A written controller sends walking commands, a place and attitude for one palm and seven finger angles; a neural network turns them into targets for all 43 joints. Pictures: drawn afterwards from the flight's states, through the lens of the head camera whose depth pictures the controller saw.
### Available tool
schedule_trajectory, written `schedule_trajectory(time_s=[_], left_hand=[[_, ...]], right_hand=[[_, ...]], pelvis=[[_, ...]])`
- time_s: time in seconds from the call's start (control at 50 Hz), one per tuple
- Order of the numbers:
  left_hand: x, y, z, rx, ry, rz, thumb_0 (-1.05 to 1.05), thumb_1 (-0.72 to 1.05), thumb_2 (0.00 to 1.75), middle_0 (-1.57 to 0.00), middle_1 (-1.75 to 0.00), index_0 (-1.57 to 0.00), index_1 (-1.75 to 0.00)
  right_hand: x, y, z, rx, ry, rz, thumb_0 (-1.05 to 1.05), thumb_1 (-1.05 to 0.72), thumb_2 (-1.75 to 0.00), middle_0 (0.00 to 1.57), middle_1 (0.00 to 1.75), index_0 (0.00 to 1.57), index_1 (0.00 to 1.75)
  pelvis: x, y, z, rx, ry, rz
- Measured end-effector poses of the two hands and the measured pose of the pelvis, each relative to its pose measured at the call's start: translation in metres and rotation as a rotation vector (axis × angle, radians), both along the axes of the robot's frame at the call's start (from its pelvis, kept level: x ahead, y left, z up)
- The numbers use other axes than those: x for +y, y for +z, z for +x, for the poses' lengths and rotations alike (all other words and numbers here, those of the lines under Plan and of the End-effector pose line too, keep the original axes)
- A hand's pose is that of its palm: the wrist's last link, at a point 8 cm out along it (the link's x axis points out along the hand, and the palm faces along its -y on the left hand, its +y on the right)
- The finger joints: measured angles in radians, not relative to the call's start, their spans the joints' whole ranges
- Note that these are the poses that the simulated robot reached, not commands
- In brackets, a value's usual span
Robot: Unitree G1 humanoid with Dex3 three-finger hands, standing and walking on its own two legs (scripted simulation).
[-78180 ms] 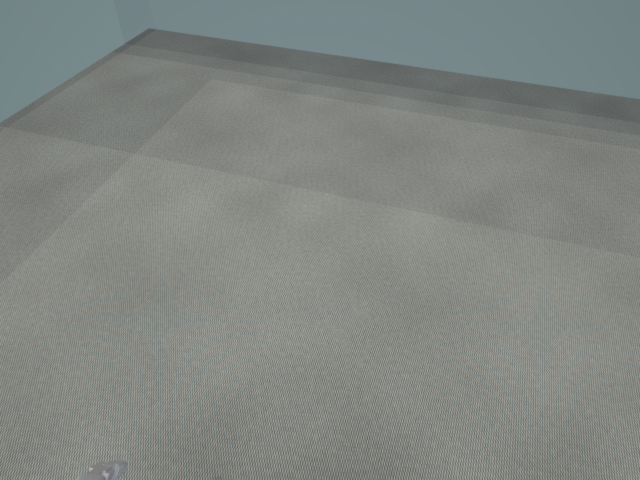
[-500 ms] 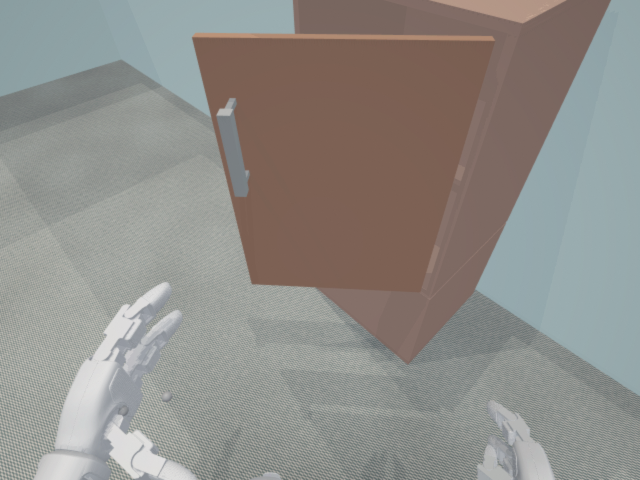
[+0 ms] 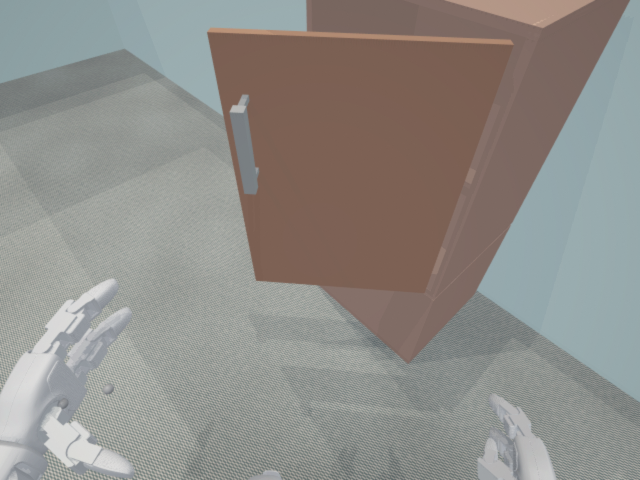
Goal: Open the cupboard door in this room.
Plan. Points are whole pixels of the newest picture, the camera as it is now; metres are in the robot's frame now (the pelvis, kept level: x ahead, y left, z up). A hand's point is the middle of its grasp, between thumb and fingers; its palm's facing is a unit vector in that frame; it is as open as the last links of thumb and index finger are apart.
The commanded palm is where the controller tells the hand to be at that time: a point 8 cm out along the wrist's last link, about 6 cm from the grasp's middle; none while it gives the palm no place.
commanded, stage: slide the hand sideways off the handle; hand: left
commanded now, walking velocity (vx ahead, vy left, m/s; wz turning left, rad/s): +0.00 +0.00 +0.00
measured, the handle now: (247, 146) +0.60 +0.17 +0.10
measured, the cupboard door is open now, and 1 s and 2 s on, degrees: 42 42 42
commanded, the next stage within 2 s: draw the hand back to the body in 0.28 s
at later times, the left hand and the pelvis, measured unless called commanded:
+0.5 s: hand (74, 396) +0.18 +0.26 +0.09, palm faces -0.05 -1.00 -0.04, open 16.3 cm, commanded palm +0.15 +0.32 +0.11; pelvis -0.01 +0.03 +0.00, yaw +0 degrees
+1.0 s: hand (43, 377) +0.18 +0.27 +0.13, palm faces +0.23 -0.93 -0.28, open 15.6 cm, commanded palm +0.14 +0.32 +0.16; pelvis -0.01 +0.01 +0.02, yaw +0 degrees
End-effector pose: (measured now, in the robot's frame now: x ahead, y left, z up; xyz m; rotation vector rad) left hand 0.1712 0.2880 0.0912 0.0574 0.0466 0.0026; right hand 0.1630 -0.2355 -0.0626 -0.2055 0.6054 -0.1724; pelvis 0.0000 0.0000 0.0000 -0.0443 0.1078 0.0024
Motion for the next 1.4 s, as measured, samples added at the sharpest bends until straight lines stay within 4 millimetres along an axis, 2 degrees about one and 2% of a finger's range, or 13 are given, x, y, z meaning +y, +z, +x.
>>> schedule_trajectory(time_s=[0.26,0.34,0.44,0.52,0.66,0.76,0.88,0.92,1.02,1.1,1.24,1.4], left_hand=[[0.040,-0.003,-0.013,0.004,0.004,0.003,-0.01,-0.50,0.30,-0.15,-0.30,-0.15,-0.30],[0.047,-0.003,-0.013,-0.008,-0.002,-0.010,-0.01,-0.50,0.30,-0.15,-0.30,-0.15,-0.30],[0.038,-0.004,-0.009,-0.014,-0.034,-0.027,-0.01,-0.50,0.30,-0.14,-0.30,-0.15,-0.30],[0.028,0.003,-0.008,-0.024,-0.055,-0.015,-0.01,-0.50,0.30,-0.15,-0.30,-0.15,-0.30],[0.032,0.021,-0.015,-0.031,-0.016,0.014,-0.01,-0.50,0.30,-0.15,-0.30,-0.16,-0.30],[0.034,0.028,-0.019,-0.023,-0.004,0.017,-0.01,-0.50,0.30,-0.15,-0.30,-0.15,-0.30],[0.027,0.040,-0.022,-0.035,-0.015,0.026,-0.01,-0.48,0.31,-0.15,-0.30,-0.15,-0.30],[0.026,0.045,-0.022,-0.028,0.013,0.074,-0.01,-0.45,0.32,-0.15,-0.30,-0.16,-0.30],[0.027,0.060,-0.022,-0.005,0.282,0.252,-0.01,-0.34,0.37,-0.16,-0.30,-0.16,-0.31],[0.023,0.066,-0.023,0.010,0.390,0.319,-0.01,-0.22,0.42,-0.16,-0.30,-0.17,-0.31],[0.018,0.078,-0.009,0.010,0.442,0.381,-0.01,0.01,0.52,-0.17,-0.30,-0.18,-0.31],[0.004,0.097,0.019,-0.041,0.419,0.419,0.00,0.29,0.63,-0.18,-0.30,-0.19,-0.31]], right_hand=[[0.010,0.008,0.008,-0.029,0.024,-0.037,0.01,-0.90,-0.89,0.21,0.30,0.21,0.30],[0.017,0.010,0.008,-0.043,0.043,-0.042,0.01,-0.90,-0.89,0.21,0.30,0.21,0.30],[0.026,0.013,0.006,-0.062,0.060,-0.038,0.01,-0.90,-0.89,0.21,0.30,0.21,0.30],[0.034,0.016,0.003,-0.075,0.059,-0.021,0.01,-0.90,-0.89,0.21,0.30,0.21,0.30],[0.044,0.019,-0.001,-0.077,0.060,0.008,0.01,-0.90,-0.89,0.21,0.30,0.21,0.30],[0.043,0.021,-0.001,-0.079,0.072,0.007,0.01,-0.90,-0.89,0.21,0.30,0.21,0.30],[0.034,0.027,0.002,-0.102,0.074,-0.003,0.01,-0.90,-0.89,0.21,0.30,0.21,0.30],[0.031,0.030,0.003,-0.106,0.070,-0.010,0.01,-0.90,-0.89,0.21,0.30,0.21,0.30],[0.025,0.033,0.006,-0.060,0.044,-0.024,0.01,-0.90,-0.89,0.21,0.30,0.21,0.30],[0.021,0.029,0.007,0.000,0.037,-0.020,0.01,-0.90,-0.89,0.21,0.30,0.21,0.30],[0.012,0.019,0.015,0.088,0.033,-0.009,0.01,-0.90,-0.89,0.21,0.30,0.21,0.30],[0.003,0.020,0.039,0.097,0.021,0.015,0.01,-0.90,-0.89,0.21,0.30,0.21,0.30]], pelvis=[[0.012,-0.001,-0.002,0.009,0.006,-0.020],[0.016,-0.002,-0.005,0.007,0.010,-0.027],[0.023,-0.003,-0.009,0.002,0.010,-0.031],[0.026,-0.001,-0.011,-0.006,0.007,-0.028],[0.027,0.005,-0.011,-0.029,0.010,-0.024],[0.026,0.008,-0.012,-0.045,0.015,-0.022],[0.021,0.013,-0.011,-0.065,0.019,-0.016],[0.019,0.015,-0.011,-0.075,0.017,-0.014],[0.013,0.025,-0.008,-0.103,0.004,0.000],[0.010,0.032,0.001,-0.117,-0.002,0.013],[0.004,0.040,0.019,-0.138,-0.013,0.033],[-0.003,0.043,0.040,-0.140,-0.030,0.049]])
